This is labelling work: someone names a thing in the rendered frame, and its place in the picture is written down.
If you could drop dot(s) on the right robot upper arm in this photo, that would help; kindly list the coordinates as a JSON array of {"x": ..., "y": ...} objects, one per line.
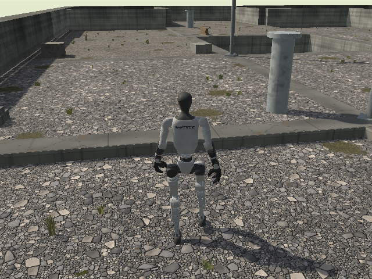
[{"x": 203, "y": 122}]

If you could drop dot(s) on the right robot thigh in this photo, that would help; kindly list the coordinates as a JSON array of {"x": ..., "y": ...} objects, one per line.
[{"x": 199, "y": 169}]

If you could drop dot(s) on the robot left hand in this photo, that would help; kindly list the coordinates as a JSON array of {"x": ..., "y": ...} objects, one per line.
[{"x": 161, "y": 164}]

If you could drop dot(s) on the robot left forearm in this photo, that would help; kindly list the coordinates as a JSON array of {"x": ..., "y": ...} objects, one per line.
[{"x": 158, "y": 154}]

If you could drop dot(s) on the robot right hand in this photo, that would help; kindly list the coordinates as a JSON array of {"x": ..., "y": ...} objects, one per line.
[{"x": 217, "y": 175}]

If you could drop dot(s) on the left robot upper arm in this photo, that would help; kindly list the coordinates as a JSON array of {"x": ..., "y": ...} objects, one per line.
[{"x": 164, "y": 132}]

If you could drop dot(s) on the robot right forearm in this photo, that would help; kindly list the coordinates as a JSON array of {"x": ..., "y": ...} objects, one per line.
[{"x": 213, "y": 157}]

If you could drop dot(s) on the right robot shin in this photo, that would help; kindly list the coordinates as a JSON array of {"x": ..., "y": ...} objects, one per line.
[{"x": 201, "y": 200}]

